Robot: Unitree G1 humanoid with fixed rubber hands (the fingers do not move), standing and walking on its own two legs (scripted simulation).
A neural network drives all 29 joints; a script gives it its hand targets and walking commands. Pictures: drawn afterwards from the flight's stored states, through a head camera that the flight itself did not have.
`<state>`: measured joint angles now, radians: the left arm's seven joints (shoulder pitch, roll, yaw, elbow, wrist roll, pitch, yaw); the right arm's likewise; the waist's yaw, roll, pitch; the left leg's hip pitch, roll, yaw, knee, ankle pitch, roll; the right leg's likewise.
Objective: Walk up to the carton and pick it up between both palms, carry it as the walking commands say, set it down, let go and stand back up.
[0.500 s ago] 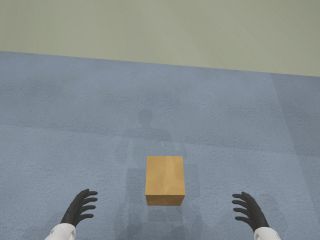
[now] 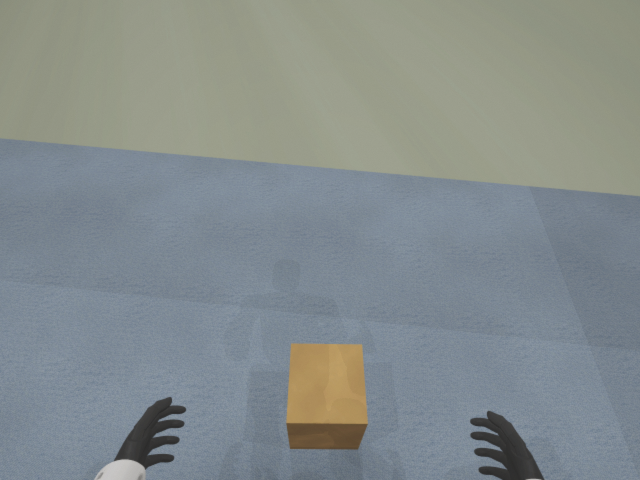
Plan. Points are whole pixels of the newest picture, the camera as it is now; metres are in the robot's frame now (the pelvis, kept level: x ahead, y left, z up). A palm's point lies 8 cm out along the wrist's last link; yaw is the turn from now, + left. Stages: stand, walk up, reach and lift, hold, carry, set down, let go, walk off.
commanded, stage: stand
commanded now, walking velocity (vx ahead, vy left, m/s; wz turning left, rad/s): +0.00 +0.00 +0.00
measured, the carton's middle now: (325, 397) +0.44 -0.01 -0.65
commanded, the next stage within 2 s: none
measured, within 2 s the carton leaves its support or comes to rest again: neither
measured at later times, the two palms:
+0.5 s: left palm (96, 478) +0.14 +0.29 -0.09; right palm out of the picture +0.13 -0.29 -0.08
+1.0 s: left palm out of the picture +0.10 +0.30 -0.10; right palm out of the picture +0.10 -0.30 -0.09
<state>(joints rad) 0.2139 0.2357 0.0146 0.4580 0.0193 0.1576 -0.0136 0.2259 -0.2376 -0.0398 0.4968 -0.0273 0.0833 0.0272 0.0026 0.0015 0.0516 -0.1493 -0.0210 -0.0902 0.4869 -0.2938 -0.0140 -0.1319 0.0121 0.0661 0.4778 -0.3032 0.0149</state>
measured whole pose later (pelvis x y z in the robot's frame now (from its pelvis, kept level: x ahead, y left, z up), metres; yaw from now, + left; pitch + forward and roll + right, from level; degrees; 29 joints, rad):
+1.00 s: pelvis +0.00 +0.00 +0.00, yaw -1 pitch -2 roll +0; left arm 0.17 0.36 0.02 0.89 0.03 0.00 0.02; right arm 0.17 -0.36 -0.03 0.88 -0.03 0.00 -0.02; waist 0.00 -0.01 0.02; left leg -0.14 -0.02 -0.08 0.44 -0.26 -0.01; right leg -0.13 0.01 0.08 0.42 -0.26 0.02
